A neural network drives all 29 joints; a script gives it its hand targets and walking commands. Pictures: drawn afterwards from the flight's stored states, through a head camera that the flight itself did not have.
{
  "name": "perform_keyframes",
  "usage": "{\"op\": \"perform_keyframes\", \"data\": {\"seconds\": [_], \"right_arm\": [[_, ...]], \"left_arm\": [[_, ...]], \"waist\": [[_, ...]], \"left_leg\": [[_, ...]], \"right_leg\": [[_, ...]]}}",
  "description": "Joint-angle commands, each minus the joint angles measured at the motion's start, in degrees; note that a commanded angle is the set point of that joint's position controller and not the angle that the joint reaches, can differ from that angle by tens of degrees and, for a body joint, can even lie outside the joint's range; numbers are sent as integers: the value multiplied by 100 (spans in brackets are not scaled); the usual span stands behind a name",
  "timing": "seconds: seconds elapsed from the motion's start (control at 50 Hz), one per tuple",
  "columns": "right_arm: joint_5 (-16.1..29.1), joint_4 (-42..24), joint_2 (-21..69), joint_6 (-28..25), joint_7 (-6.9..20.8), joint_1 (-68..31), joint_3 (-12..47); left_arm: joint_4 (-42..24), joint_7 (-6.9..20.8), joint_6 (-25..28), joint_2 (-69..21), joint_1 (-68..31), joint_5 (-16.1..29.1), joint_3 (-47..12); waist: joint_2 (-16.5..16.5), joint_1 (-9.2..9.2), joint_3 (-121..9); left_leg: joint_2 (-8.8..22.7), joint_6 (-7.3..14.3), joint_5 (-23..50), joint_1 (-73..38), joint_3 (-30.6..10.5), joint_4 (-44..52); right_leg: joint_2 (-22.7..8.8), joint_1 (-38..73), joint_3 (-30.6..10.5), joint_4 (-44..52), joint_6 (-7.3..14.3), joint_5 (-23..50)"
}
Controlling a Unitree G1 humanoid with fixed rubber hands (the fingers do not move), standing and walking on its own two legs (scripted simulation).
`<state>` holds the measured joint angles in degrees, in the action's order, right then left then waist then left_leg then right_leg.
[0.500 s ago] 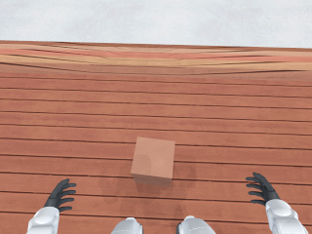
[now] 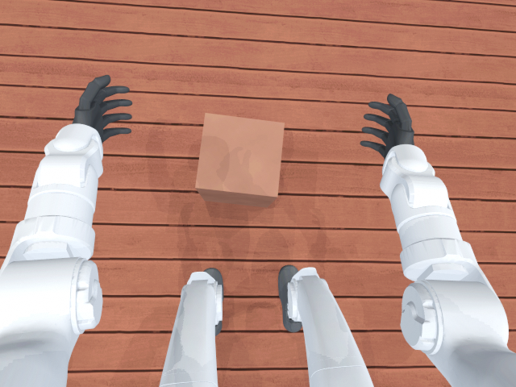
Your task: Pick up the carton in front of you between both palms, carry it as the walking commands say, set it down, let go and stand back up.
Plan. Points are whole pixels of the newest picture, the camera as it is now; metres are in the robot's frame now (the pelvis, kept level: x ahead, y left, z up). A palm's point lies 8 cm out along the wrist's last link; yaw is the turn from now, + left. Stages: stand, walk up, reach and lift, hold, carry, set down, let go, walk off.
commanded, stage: reach and lift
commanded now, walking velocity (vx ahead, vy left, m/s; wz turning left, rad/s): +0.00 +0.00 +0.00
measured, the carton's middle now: (240, 166) +0.53 +0.01 -0.54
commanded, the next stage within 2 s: none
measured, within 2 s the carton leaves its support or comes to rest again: leaves its support in 2.00 s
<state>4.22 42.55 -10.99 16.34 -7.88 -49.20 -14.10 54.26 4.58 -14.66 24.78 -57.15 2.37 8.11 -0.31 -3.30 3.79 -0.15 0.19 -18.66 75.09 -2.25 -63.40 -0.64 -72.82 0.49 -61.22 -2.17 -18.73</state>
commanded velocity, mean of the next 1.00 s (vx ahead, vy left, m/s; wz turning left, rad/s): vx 0.00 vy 0.00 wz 0.00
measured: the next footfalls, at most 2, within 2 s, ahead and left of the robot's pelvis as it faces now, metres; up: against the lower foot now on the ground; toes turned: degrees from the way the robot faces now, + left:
none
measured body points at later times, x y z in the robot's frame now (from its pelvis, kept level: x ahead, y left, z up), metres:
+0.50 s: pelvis +0.02 +0.01 -0.04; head +0.36 +0.03 +0.26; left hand +0.58 +0.19 -0.18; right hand +0.52 -0.19 -0.18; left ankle +0.09 +0.11 -0.63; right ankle +0.08 -0.14 -0.63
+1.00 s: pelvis -0.04 -0.01 -0.26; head +0.34 +0.02 -0.02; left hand +0.56 +0.20 -0.42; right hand +0.52 -0.19 -0.42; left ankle +0.09 +0.11 -0.63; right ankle +0.08 -0.15 -0.63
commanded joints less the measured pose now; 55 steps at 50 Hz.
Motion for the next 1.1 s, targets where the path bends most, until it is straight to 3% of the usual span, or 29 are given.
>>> {"op": "perform_keyframes", "data": {"seconds": [0.0,0.06,0.14,0.3,0.34,0.4,0.46,0.54,0.64,0.78,0.9,0.98,1.08], "right_arm": [[-163,-105,-646,-67,-79,-2324,-545],[-379,-25,-544,-143,-26,-2938,-849],[-672,-27,-406,-273,48,-3325,-1210],[-971,-398,-197,-688,167,-2727,-1467],[-987,-393,-76,-869,226,-2480,-1469],[-1032,-162,138,-1147,294,-2174,-1482],[-1054,145,254,-1316,279,-2104,-1426],[-821,48,150,-1344,114,-2542,-1125],[-201,-37,-185,-1224,-161,-3088,-563],[432,-81,-651,-888,-451,-4118,-96],[625,801,-812,-775,-404,-4779,-53],[529,1463,-755,-981,-270,-4881,-117],[419,1614,-971,-1291,-220,-5076,-87]], "left_arm": [[137,12,18,835,-2885,-150,137],[383,4,68,751,-3483,-355,293],[427,-9,165,666,-4003,-668,534],[14,-90,435,289,-3775,-1119,934],[9,-116,571,34,-3471,-1158,983],[146,-151,831,-313,-2985,-1223,1127],[362,-202,1030,-380,-2742,-1197,1232],[298,-334,1167,141,-3029,-944,1036],[233,-486,1133,823,-3522,-255,406],[66,-457,872,1334,-4690,724,-454],[878,-428,695,1383,-5327,782,-719],[1465,-404,857,1237,-5306,597,-675],[1391,-517,1115,1303,-5500,607,-683]], "waist": [[722,-179,-5097],[748,-213,-5219],[744,-244,-5556],[958,-193,-6746],[972,-170,-6629],[901,-97,-6135],[655,-28,-5674],[385,102,-6044],[343,232,-7045],[582,55,-7443],[836,28,-6083],[775,-12,-5293],[575,-2,-5195]], "left_leg": [[-220,-183,166,-2699,104,727],[-224,-174,112,-2587,42,760],[-240,-198,583,-2656,30,680],[-262,-222,3394,-3785,-108,187],[-236,-220,3922,-3568,-159,-21],[-186,-195,4125,-2569,-203,-481],[-164,-179,3482,-1065,-170,-1009],[-245,-181,2442,574,26,-1753],[-283,-228,1983,884,222,-2794],[-147,-252,850,1046,402,-3910],[11,-201,-306,1533,287,-4281],[68,-177,-302,1942,137,-4568],[65,-209,429,1987,-27,-5031]], "right_leg": [[405,1140,443,441,-112,42],[418,821,482,399,-135,1],[453,571,532,341,-190,310],[606,-34,555,229,-240,1828],[626,-479,527,76,-233,2168],[601,-1346,451,-337,-241,2376],[533,-1778,346,-912,-254,2178],[512,-1290,214,-1854,-270,2044],[550,-833,251,-2968,-328,2016],[492,-914,414,-4049,-242,972],[351,-1910,465,-4550,-163,-164],[313,-2411,450,-4896,-182,-160],[317,-2454,429,-5383,-194,464]]}}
